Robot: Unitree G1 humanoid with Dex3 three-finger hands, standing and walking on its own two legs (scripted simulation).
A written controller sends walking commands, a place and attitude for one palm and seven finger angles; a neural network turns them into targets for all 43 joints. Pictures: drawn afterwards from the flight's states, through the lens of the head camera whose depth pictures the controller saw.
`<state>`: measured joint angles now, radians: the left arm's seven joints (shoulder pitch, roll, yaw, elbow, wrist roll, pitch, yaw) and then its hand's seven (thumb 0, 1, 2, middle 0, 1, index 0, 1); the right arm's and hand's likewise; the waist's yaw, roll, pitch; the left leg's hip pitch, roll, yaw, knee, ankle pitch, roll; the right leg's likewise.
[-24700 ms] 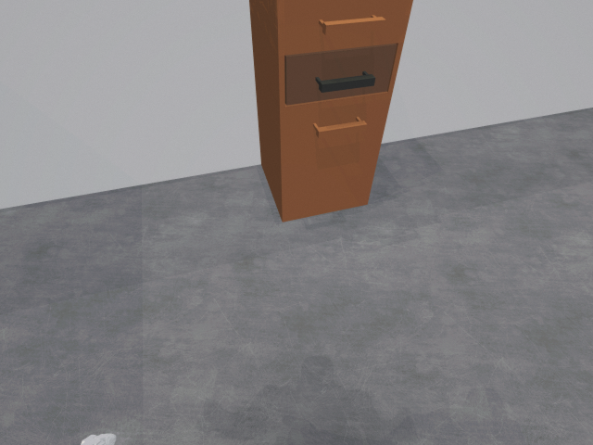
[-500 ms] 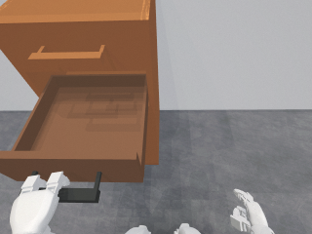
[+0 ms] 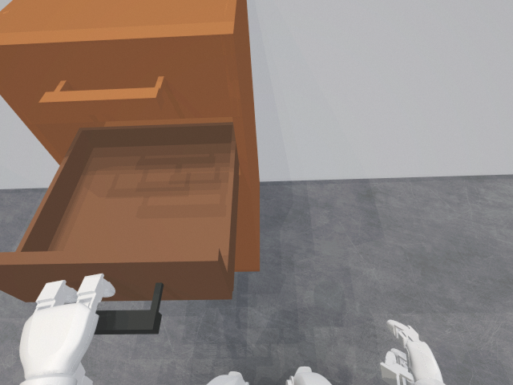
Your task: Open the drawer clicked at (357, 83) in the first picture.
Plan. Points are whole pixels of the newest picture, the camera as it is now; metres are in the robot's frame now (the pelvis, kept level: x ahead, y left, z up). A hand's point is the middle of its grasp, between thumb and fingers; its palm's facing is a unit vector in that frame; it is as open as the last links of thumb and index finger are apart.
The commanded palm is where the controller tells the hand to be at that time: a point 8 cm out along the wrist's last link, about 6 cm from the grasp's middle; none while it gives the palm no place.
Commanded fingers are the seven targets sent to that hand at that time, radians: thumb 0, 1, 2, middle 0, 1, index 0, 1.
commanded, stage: lift the hand off the handle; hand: left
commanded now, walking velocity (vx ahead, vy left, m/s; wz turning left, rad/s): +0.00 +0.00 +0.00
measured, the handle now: (100, 306) +0.23 +0.27 -0.01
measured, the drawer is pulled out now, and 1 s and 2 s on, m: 0.30 0.30 0.30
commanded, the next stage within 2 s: none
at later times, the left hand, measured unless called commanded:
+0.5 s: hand (71, 331) +0.19 +0.28 +0.01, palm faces -0.05 -0.05 -1.00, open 13.6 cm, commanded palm +0.17 +0.29 +0.07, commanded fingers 0.00 -0.50 0.30 -0.30 -1.20 -0.30 -1.20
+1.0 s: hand (53, 323) +0.19 +0.29 +0.05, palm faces -0.02 -0.06 -1.00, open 13.7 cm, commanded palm +0.17 +0.28 +0.11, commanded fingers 0.00 -0.50 0.30 -0.30 -1.20 -0.30 -1.20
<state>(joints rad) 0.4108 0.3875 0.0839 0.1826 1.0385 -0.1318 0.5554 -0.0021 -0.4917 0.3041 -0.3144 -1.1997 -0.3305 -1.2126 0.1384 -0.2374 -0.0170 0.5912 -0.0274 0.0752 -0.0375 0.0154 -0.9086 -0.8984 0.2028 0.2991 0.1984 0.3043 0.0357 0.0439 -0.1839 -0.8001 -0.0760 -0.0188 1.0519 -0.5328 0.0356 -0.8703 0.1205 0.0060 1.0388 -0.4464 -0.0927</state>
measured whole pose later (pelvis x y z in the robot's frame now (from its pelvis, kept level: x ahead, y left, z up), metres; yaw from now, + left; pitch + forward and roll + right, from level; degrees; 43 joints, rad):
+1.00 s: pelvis +0.02 +0.01 +0.03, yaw +0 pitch +11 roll +0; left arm 0.54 0.43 0.09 -0.05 0.98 -0.15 0.42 0.00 -0.49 0.30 -0.31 -1.20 -0.35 -1.22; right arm 0.16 -0.25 -0.02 0.55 -0.02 0.07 0.00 0.02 -0.91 -0.90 0.20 0.30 0.20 0.30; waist 0.07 0.07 -0.14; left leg -0.56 -0.08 -0.02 0.84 -0.47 0.05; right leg -0.62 0.11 0.03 0.83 -0.40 -0.08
